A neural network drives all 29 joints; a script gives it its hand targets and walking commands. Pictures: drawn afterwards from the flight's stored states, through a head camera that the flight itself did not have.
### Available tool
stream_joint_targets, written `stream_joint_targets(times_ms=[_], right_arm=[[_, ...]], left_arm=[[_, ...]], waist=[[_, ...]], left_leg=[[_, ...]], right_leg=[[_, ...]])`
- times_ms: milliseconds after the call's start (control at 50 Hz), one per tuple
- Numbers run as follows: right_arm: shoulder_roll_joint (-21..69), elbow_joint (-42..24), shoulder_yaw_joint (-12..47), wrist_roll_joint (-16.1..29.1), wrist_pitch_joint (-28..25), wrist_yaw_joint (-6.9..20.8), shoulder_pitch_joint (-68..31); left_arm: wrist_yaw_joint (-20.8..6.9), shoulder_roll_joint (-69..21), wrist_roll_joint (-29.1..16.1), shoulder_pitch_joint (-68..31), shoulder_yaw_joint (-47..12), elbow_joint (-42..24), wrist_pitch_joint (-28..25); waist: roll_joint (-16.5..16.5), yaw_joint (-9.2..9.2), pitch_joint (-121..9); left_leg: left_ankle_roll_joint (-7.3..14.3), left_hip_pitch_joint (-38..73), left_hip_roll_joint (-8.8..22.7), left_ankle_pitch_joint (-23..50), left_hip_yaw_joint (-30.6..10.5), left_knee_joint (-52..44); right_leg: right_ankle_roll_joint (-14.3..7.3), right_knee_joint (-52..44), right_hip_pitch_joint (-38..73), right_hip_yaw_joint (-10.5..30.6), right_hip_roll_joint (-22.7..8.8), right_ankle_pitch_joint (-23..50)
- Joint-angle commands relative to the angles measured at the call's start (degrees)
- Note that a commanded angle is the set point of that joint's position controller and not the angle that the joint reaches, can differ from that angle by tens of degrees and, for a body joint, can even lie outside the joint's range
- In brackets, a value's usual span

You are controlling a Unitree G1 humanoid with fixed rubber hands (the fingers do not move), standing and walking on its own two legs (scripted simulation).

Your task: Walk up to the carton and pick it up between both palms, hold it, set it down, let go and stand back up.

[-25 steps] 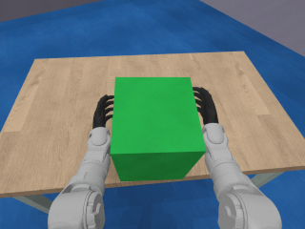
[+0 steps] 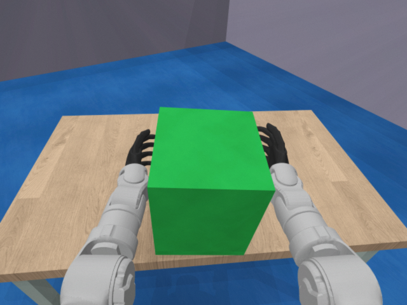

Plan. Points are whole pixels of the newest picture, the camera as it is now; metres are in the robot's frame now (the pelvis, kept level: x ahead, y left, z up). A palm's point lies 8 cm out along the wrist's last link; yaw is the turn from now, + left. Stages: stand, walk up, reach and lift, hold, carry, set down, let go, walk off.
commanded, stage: reach and lift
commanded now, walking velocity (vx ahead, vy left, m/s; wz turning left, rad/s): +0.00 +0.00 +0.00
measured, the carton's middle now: (203, 184) +0.38 +0.04 +0.07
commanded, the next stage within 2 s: hold in 1.60 s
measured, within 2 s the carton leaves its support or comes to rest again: neither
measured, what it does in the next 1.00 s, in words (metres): stands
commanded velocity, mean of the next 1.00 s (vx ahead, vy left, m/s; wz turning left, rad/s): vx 0.00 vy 0.00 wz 0.00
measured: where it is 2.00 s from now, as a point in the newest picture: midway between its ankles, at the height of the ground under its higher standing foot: outside the picture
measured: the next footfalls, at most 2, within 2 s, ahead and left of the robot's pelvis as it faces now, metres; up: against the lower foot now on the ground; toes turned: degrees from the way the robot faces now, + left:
none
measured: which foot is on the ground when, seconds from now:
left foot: down 0.00-1.00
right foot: down 0.00-1.00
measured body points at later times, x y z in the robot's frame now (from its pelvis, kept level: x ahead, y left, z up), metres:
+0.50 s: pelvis +0.00 +0.00 +0.00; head -0.06 +0.02 +0.45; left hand +0.39 +0.20 +0.16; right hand +0.41 -0.09 +0.20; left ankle +0.05 +0.14 -0.74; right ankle +0.01 -0.11 -0.74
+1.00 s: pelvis +0.00 +0.00 +0.00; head -0.07 +0.03 +0.45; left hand +0.38 +0.20 +0.18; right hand +0.41 -0.09 +0.21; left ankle +0.05 +0.14 -0.74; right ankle +0.01 -0.11 -0.74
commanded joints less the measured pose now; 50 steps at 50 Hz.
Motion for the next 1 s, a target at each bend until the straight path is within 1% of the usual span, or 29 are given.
stream_joint_targets(times_ms=[0, 20, 80, 140, 160, 180, 220, 260, 320, 340, 360, 400, 420, 460, 500, 520, 540, 560, 580, 620, 640, 700, 720, 760, 780, 860, 900, 920, 980], right_arm=[[42.0, -24.8, 22.7, 5.9, 1.4, 6.8, -60.5], [40.4, -21.6, 20.9, 5.8, 3.2, 6.6, -58.7], [40.9, -22.5, 18.5, 5.0, 5.6, 6.5, -60.4], [38.6, -17.9, 15.0, 5.0, 7.5, 6.7, -60.2], [40.0, -18.9, 15.9, 6.0, 8.2, 6.8, -61.9], [39.2, -18.4, 14.3, 5.1, 8.7, 6.5, -61.0], [43.1, -23.7, 18.7, 7.9, 9.6, 5.4, -60.0], [40.5, -22.2, 17.7, 8.1, 10.6, 5.5, -60.5], [38.9, -17.2, 15.2, 7.4, 13.3, 4.5, -55.2], [37.1, -15.4, 13.7, 6.8, 13.6, 4.7, -55.3], [39.8, -20.6, 16.7, 8.8, 13.5, 3.9, -56.8], [40.5, -22.5, 18.3, 10.4, 13.7, 3.5, -58.1], [39.1, -20.9, 16.9, 10.5, 14.5, 3.2, -56.7], [39.3, -25.3, 19.3, 12.3, 15.1, 2.3, -57.6], [38.9, -24.4, 19.4, 12.9, 16.5, 1.9, -57.6], [37.4, -22.5, 17.5, 12.4, 17.0, 2.2, -55.0], [39.3, -27.8, 19.6, 13.6, 16.5, 2.1, -59.3], [38.1, -27.6, 20.2, 14.0, 17.4, 1.9, -56.4], [38.7, -27.2, 21.2, 14.4, 17.8, 2.2, -58.4], [39.0, -26.8, 19.4, 13.5, 18.6, 1.9, -59.1], [37.0, -23.2, 16.9, 12.5, 19.3, 2.2, -56.6], [35.5, -18.5, 13.7, 10.9, 19.5, 3.7, -60.8], [35.7, -16.4, 12.8, 9.9, 19.7, 4.3, -60.5], [34.8, -14.5, 10.7, 9.4, 19.7, 4.8, -59.8], [34.9, -15.1, 10.1, 8.7, 19.6, 4.9, -59.7], [36.6, -17.8, 14.7, 10.9, 19.4, 5.1, -61.3], [37.8, -20.4, 15.4, 11.8, 19.4, 4.8, -60.7], [38.7, -23.2, 16.9, 12.4, 19.1, 4.7, -61.8], [38.1, -21.1, 17.3, 13.1, 19.7, 4.5, -61.6]], left_arm=[[-7.8, -50.1, -11.8, -66.7, -25.6, -27.2, -1.9], [-7.8, -49.7, -11.2, -66.5, -24.5, -25.6, -0.5], [-8.6, -47.6, -11.2, -66.9, -21.4, -27.0, 2.5], [-8.6, -49.2, -11.2, -69.9, -22.2, -27.3, 4.5], [-8.9, -48.2, -10.5, -68.6, -20.2, -26.8, 5.5], [-9.4, -46.6, -11.1, -69.3, -19.7, -25.9, 6.1], [-9.7, -46.7, -13.1, -70.3, -21.3, -32.7, 6.2], [-10.0, -46.4, -12.4, -67.6, -20.2, -30.4, 7.6], [-11.5, -43.5, -10.4, -65.7, -17.1, -27.9, 9.9], [-11.5, -44.2, -9.8, -66.5, -17.9, -28.3, 10.6], [-11.8, -45.5, -10.6, -65.3, -19.3, -31.3, 10.9], [-12.0, -45.6, -12.3, -67.7, -20.4, -32.5, 11.3], [-11.9, -46.1, -11.8, -65.6, -20.7, -33.2, 11.9], [-12.5, -45.6, -12.0, -65.1, -21.1, -33.9, 13.3], [-12.6, -44.9, -11.6, -64.3, -20.5, -33.8, 14.2], [-12.4, -45.6, -10.9, -62.7, -21.3, -34.2, 14.9], [-12.3, -45.7, -12.2, -64.1, -21.2, -36.2, 14.7], [-11.9, -46.5, -13.1, -63.3, -23.5, -38.7, 15.3], [-11.9, -45.5, -12.6, -63.4, -22.3, -37.6, 15.6], [-12.4, -44.3, -12.4, -65.4, -20.4, -36.8, 16.2], [-12.3, -44.5, -12.3, -64.8, -21.3, -35.7, 16.9], [-12.4, -43.7, -10.1, -66.7, -17.9, -31.1, 18.1], [-12.6, -43.1, -9.3, -67.3, -16.4, -30.7, 18.1], [-12.8, -43.1, -9.2, -67.5, -16.1, -29.4, 18.6], [-12.6, -44.2, -10.1, -67.9, -18.1, -30.4, 18.7], [-11.7, -43.4, -11.1, -69.1, -19.9, -34.2, 18.2], [-11.0, -45.3, -13.9, -72.2, -23.3, -38.4, 17.5], [-10.6, -45.5, -14.4, -72.5, -24.4, -39.9, 17.4], [-10.2, -45.1, -13.6, -72.4, -23.5, -40.4, 18.2]], waist=[[7.5, 0.37, -34.8], [7.3, -1.65, -30.1], [4.7, -1.13, -27.5], [7.9, -3.61, -25.8], [6.3, -1.75, -25.2], [6.1, -2.90, -24.2], [6.5, -3.48, -28.6], [6.5, -3.39, -28.2], [6.5, -4.96, -21.6], [8.3, -6.31, -20.0], [8.3, -6.27, -22.7], [7.2, -5.99, -23.1], [8.1, -7.63, -22.6], [8.0, -7.83, -23.7], [8.1, -8.27, -21.9], [10.0, -9.54, -19.9], [8.5, -7.86, -24.0], [10.2, -9.16, -24.2], [9.1, -7.41, -22.5], [7.8, -8.30, -22.5], [10.9, -9.70, -18.7], [10.2, -7.88, -13.3], [8.9, -8.08, -13.0], [10.1, -8.55, -10.6], [10.2, -9.73, -11.8], [9.7, -7.90, -19.4], [11.2, -9.60, -22.9], [10.7, -9.46, -24.0], [11.6, -8.17, -23.5]], left_leg=[[-0.3, 23.2, -2.8, 5.6, -0.9, -2.1], [-0.2, 23.3, -3.1, 3.6, -0.7, -2.9], [1.2, 22.0, -3.3, -2.1, -0.5, -4.5], [-0.1, 23.0, -3.4, -3.1, -0.9, -5.2], [0.6, 22.0, -3.5, -2.1, -0.6, -5.0], [0.9, 22.0, -3.7, -4.1, -0.3, -5.3], [0.6, 23.1, -4.5, 1.4, -0.3, -4.1], [0.7, 26.0, -4.2, 4.1, -0.7, -3.9], [1.0, 24.3, -4.8, 1.5, -0.5, -5.0], [0.2, 24.4, -4.5, 1.9, -0.9, -5.1], [-0.1, 25.1, -4.8, 4.4, -1.0, -4.3], [0.3, 24.8, -5.1, 7.4, -1.2, -3.6], [-0.3, 26.0, -4.5, 7.8, -2.0, -3.6], [-0.4, 27.8, -5.1, 10.9, -2.0, -2.1], [-0.5, 26.3, -5.2, 9.2, -2.1, -2.9], [-1.2, 27.3, -4.5, 9.4, -2.6, -3.5], [-0.6, 27.6, -4.8, 10.3, -2.6, -2.6], [-1.4, 28.7, -4.5, 12.4, -2.8, -2.2], [-0.5, 26.9, -4.6, 10.3, -3.1, -2.5], [-0.1, 26.2, -4.9, 7.1, -2.5, -3.2], [-0.9, 25.5, -4.5, 4.8, -2.7, -3.8], [0.2, 21.5, -4.0, -3.3, -2.6, -6.2], [0.5, 22.2, -3.8, -4.6, -2.2, -7.0], [0.5, 21.1, -3.5, -5.5, -2.5, -6.9], [-0.1, 21.1, -3.3, -4.9, -2.5, -6.8], [-0.2, 25.2, -3.5, 0.5, -2.4, -5.4], [-1.3, 26.1, -3.5, 3.5, -3.1, -4.4], [-1.2, 27.1, -3.6, 4.7, -3.4, -3.1], [-1.1, 27.9, -3.7, 5.9, -3.0, -3.2]], right_leg=[[1.9, -10.0, 9.1, -2.0, 0.3, 6.7], [2.0, -10.7, 9.5, -2.3, 0.2, 5.4], [2.5, -11.8, 9.3, -1.4, -0.6, 0.0], [1.7, -11.5, 8.6, -2.6, -0.3, -1.4], [2.1, -11.4, 10.5, -2.1, -0.2, -1.0], [2.1, -11.8, 10.5, -1.7, -0.6, -2.0], [3.2, -10.8, 14.5, -0.8, -1.0, 6.0], [3.5, -11.1, 13.3, -1.6, -0.4, 7.1], [3.4, -12.1, 14.1, -1.4, -0.8, 4.5], [3.0, -11.9, 14.2, -1.6, -0.6, 5.1], [3.3, -11.2, 16.9, -1.4, -0.4, 9.4], [3.8, -10.6, 18.2, -1.1, -0.4, 13.2], [4.2, -10.3, 17.4, -0.9, -0.2, 15.3], [4.4, -10.4, 19.8, -0.9, -0.4, 18.5], [4.4, -10.7, 19.1, -0.8, -0.2, 16.6], [3.8, -10.8, 17.7, -1.2, 0.2, 15.7], [3.9, -10.9, 17.9, -0.8, 0.2, 15.3], [3.3, -10.4, 18.2, -1.1, 0.7, 17.4], [3.8, -10.8, 17.4, -0.9, 0.4, 15.7], [4.1, -11.4, 17.9, -1.0, 0.2, 12.7], [3.4, -11.8, 15.5, -0.7, -0.1, 10.0], [2.9, -12.5, 12.4, -1.2, -0.4, 0.3], [2.7, -12.6, 12.3, -1.9, 0.1, -1.6], [2.3, -12.9, 11.3, -1.3, -0.4, -3.1], [2.1, -12.4, 12.1, -1.7, 0.0, -1.0], [2.9, -11.4, 14.1, -1.8, 0.5, 4.3], [2.7, -10.5, 14.2, -1.7, 0.5, 7.8], [3.2, -10.2, 14.7, -1.5, 0.4, 9.4], [3.2, -10.8, 14.2, -1.8, 0.4, 9.0]])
